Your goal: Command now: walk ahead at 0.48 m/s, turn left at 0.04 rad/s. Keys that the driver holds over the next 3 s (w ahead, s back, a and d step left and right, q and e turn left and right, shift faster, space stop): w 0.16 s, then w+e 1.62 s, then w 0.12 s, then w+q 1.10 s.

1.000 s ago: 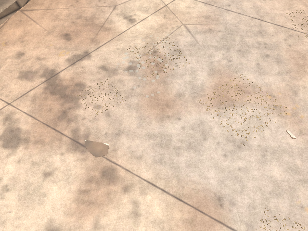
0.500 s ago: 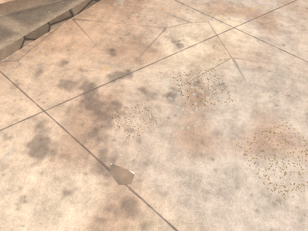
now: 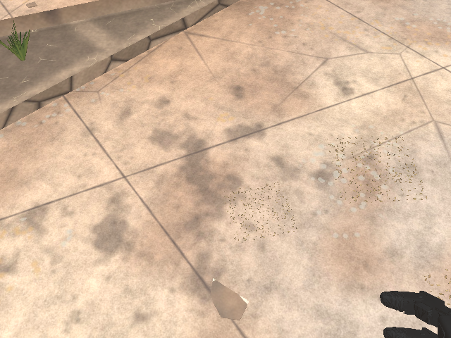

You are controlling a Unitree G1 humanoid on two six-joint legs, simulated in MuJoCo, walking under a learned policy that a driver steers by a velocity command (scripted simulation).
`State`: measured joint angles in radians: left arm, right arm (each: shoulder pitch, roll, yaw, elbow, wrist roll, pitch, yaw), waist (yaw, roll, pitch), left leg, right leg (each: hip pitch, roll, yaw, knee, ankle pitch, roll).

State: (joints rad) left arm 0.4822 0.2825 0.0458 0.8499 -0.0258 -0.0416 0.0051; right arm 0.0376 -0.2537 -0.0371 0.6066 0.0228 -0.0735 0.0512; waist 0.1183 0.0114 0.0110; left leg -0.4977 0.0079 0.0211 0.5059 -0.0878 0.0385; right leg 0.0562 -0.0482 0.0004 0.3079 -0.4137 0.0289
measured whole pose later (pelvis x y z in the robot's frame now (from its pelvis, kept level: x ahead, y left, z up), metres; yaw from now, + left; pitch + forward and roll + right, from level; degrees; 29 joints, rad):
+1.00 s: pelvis +0.57 -0.05 +0.00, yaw -25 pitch +2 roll -1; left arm 0.38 0.30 0.07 0.71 -0.02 -0.03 0.01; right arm 0.04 -0.29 -0.03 0.68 0.00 -0.11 0.02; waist 0.08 0.03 0.00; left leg -0.48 0.00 -0.08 0.47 -0.03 -0.02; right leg -0.10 0.11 0.22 0.49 -0.42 -0.05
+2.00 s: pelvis +1.00 -0.38 +0.00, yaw -56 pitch +2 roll -1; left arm 0.37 0.30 0.07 0.73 -0.01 -0.04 0.01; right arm 0.05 -0.29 -0.03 0.70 0.00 -0.10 0.04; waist 0.08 0.04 0.01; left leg -0.51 0.02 -0.03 0.51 0.00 0.00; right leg -0.03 0.09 0.15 0.41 -0.40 -0.05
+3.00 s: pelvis +1.39 -0.74 -0.01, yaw -24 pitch +2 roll -2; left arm 0.35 0.32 0.08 0.85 -0.02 -0.06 0.00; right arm 0.06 -0.28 -0.04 0.58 0.02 -0.02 0.06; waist 0.09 0.03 0.05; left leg -0.57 0.04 0.03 0.61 -0.11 0.07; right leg 0.10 -0.03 -0.22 0.32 -0.43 0.04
